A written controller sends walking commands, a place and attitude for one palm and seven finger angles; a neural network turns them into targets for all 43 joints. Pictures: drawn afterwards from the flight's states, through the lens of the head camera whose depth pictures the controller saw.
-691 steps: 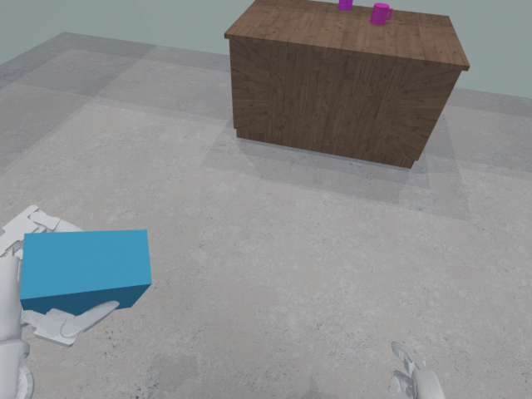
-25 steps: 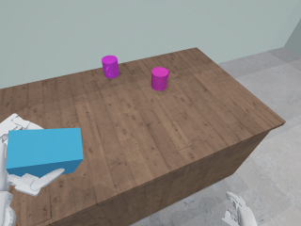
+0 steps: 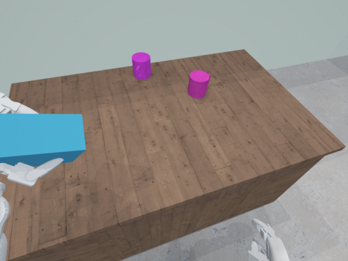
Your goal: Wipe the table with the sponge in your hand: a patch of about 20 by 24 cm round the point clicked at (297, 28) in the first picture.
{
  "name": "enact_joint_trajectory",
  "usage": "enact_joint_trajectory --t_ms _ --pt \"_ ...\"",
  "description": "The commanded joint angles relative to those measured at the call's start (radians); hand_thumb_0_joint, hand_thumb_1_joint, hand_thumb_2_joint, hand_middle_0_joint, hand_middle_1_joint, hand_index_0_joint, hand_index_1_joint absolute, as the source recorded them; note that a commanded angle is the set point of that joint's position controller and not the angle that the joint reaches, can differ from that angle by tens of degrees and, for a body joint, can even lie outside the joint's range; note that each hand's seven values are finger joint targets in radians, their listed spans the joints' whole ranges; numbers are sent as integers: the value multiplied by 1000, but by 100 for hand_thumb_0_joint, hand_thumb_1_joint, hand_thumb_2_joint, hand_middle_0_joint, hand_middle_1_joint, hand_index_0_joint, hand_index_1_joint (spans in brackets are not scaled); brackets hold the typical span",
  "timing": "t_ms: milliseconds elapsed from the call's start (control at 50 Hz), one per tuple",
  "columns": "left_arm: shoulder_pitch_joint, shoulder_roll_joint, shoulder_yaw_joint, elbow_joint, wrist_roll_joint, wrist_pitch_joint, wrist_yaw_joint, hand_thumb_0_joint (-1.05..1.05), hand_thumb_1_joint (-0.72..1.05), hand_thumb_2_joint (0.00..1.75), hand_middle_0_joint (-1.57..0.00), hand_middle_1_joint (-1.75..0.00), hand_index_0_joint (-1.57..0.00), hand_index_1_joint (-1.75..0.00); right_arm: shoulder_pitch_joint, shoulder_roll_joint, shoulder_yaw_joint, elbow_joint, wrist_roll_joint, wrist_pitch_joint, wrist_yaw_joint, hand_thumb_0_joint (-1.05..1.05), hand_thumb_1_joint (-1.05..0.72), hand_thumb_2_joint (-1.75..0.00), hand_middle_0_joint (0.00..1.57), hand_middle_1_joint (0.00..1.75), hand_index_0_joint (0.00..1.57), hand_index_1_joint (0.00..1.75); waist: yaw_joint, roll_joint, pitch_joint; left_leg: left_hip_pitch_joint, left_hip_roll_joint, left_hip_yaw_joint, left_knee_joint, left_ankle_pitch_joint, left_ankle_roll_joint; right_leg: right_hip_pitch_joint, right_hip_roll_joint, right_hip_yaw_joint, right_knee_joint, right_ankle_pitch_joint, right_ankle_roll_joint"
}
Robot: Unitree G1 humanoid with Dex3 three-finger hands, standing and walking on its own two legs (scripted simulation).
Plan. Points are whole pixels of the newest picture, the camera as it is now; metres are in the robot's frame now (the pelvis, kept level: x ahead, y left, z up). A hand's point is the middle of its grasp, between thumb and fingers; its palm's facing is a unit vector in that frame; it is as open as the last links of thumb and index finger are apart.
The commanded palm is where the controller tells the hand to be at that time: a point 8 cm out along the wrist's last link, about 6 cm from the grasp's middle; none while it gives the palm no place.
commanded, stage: come to a stop and stand still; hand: left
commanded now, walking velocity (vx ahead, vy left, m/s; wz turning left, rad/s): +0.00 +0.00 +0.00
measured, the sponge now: (53, 142) +0.26 +0.26 +0.16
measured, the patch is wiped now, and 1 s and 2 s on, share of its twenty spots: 0.00 0.00 0.00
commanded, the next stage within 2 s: look again from close up in 0.78 s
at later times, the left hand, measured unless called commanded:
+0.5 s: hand (32, 174) +0.20 +0.27 +0.16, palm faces +0.38 -0.86 -0.33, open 10.3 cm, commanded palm +0.14 +0.30 +0.18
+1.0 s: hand (20, 175) +0.19 +0.28 +0.16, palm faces +0.34 -0.86 -0.38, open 10.3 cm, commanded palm +0.13 +0.32 +0.18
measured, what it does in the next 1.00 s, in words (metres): stands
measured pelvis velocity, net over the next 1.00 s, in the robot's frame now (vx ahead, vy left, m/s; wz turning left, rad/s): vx -0.03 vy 0.04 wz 0.00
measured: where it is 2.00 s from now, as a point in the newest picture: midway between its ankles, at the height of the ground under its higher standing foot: outside the picture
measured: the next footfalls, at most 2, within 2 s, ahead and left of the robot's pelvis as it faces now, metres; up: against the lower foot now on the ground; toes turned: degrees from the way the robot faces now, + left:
none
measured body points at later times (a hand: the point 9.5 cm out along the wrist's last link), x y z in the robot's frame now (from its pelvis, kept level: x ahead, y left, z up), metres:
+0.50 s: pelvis -0.02 +0.02 +0.01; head -0.01 +0.04 +0.46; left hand +0.17 +0.31 +0.18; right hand +0.16 -0.21 -0.06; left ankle +0.00 +0.10 -0.73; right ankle -0.02 -0.08 -0.73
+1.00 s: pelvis -0.03 +0.04 +0.01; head -0.01 +0.06 +0.46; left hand +0.17 +0.33 +0.18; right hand +0.15 -0.18 -0.06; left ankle +0.00 +0.10 -0.73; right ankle -0.02 -0.08 -0.73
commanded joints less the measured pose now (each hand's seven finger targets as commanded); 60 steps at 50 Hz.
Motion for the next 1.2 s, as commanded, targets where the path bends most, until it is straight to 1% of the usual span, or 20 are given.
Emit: enact_joint_trajectory --t_ms 0,20,40,60,80,120,160,260,320,380,460,500,720,760,780,960,980,1040,1160,1180 --pt "76 51 -30 -368 -28 -120 1 0 10 130 -120 -160 -120 -160 -72 -146 -70 -173 -6 -89 35 0 -90 -90 20 30 20 30 -45 195 -218 212 106 -146 -140 443 65 6 -111 127 90 320 42" --pt "115 61 -25 -418 -21 -128 0 0 10 130 -120 -160 -120 -160 -84 -140 -68 -184 -12 -88 43 0 -90 -90 20 30 20 30 -40 235 -219 216 154 -219 -162 527 90 -41 -83 88 152 225 51" --pt "146 102 18 -438 -19 -136 1 0 10 130 -120 -160 -120 -160 -86 -134 -65 -189 -19 -91 48 0 -90 -90 20 30 20 30 -37 206 -212 165 185 -253 -185 560 101 -33 -76 70 161 89 45" --pt "189 141 70 -434 -17 -141 1 0 10 130 -120 -160 -120 -160 -102 -129 -61 -188 -15 -97 53 0 -90 -90 20 30 20 30 -31 183 -200 146 185 -229 -199 587 88 -28 -68 53 148 15 38" --pt "215 156 102 -416 -19 -144 0 0 10 130 -120 -160 -120 -160 -83 -130 -63 -192 -17 -96 47 0 -90 -90 20 30 20 30 -35 122 -190 92 179 -207 -178 585 70 19 -80 45 64 38 32" --pt "233 202 176 -387 -36 -140 6 0 10 130 -120 -160 -120 -160 -67 -134 -61 -200 -5 -85 28 0 -90 -90 20 30 20 30 -44 32 -198 3 121 -141 -108 510 11 143 -110 77 -55 302 20" --pt "222 211 201 -388 -59 -143 9 0 10 130 -120 -160 -120 -160 -64 -139 -60 -193 8 -82 14 0 -90 -90 20 30 20 30 -60 -9 -228 25 67 -95 -64 480 -10 165 -148 130 -61 483 0" --pt "196 123 95 -354 -66 -132 -5 0 10 130 -120 -160 -120 -160 -78 -136 -52 -182 12 -98 -3 0 -90 -90 20 30 20 30 -60 122 -223 122 73 -96 -130 472 -13 91 -140 132 -85 418 23" --pt "164 87 26 -334 -51 -120 -3 0 10 130 -120 -160 -120 -160 -71 -147 -52 -174 4 -103 -4 0 -90 -90 20 30 20 30 -52 66 -189 88 88 -116 -170 398 -11 93 -131 117 -113 327 37" --pt "115 62 -16 -324 -41 -112 3 0 10 130 -120 -160 -120 -160 -86 -146 -45 -170 0 -104 -8 0 -90 -90 20 30 20 30 -54 52 -135 58 76 -115 -205 223 -5 52 -131 128 -167 211 38" --pt "75 129 44 -357 -29 -113 16 0 10 130 -120 -160 -120 -160 -112 -147 -45 -175 -4 -103 -16 0 -90 -90 20 30 20 30 -52 83 -103 39 65 -125 -243 59 -4 19 -126 157 -218 85 32" --pt "71 107 29 -354 -30 -117 13 0 10 130 -120 -160 -120 -160 -107 -140 -41 -185 -9 -103 -17 0 -90 -90 20 30 20 30 -52 91 -105 20 65 -136 -260 14 -1 32 -122 153 -223 53 31" --pt "133 82 16 -334 -32 -109 0 0 10 130 -120 -160 -120 -160 -85 -146 -40 -189 -15 -110 -15 0 -90 -90 20 30 20 30 -50 66 -146 43 72 -133 -269 134 -16 87 -107 122 -202 188 41" --pt "127 97 30 -348 -27 -107 1 0 10 130 -120 -160 -120 -160 -94 -146 -38 -186 -12 -111 -15 0 -90 -90 20 30 20 30 -51 87 -151 53 74 -132 -272 147 -21 87 -104 119 -199 195 42" --pt "122 68 3 -342 -29 -108 -2 0 10 130 -120 -160 -120 -160 -87 -145 -36 -187 -15 -109 -14 0 -90 -90 20 30 20 30 -52 80 -143 45 75 -135 -277 147 -22 87 -103 111 -198 189 42" --pt "162 120 59 -396 -25 -116 2 0 10 130 -120 -160 -120 -160 -90 -148 -42 -186 -12 -113 -17 0 -90 -90 20 30 20 30 -48 107 -167 51 83 -139 -284 200 -43 121 -94 95 -163 221 44" --pt "161 88 31 -391 -28 -120 -2 0 10 130 -120 -160 -120 -160 -83 -148 -40 -183 -16 -110 -16 0 -90 -90 20 30 20 30 -48 104 -163 47 85 -142 -286 209 -47 119 -93 88 -164 214 43" --pt "184 94 41 -368 -28 -116 -2 0 10 130 -120 -160 -120 -160 -77 -149 -46 -185 -14 -109 -16 0 -90 -90 20 30 20 30 -49 76 -156 35 87 -139 -283 182 -43 123 -100 95 -172 213 43" --pt "171 101 42 -381 -24 -115 -3 0 10 130 -120 -160 -120 -160 -92 -152 -47 -181 -10 -108 -18 0 -90 -90 20 30 20 30 -53 112 -152 55 83 -134 -288 183 -48 99 -94 95 -174 209 43" --pt "162 72 14 -373 -26 -117 -7 0 10 130 -120 -160 -120 -160 -85 -150 -42 -180 -13 -107 -18 0 -90 -90 20 30 20 30 -52 109 -141 48 87 -140 -300 175 -52 93 -91 87 -172 194 44"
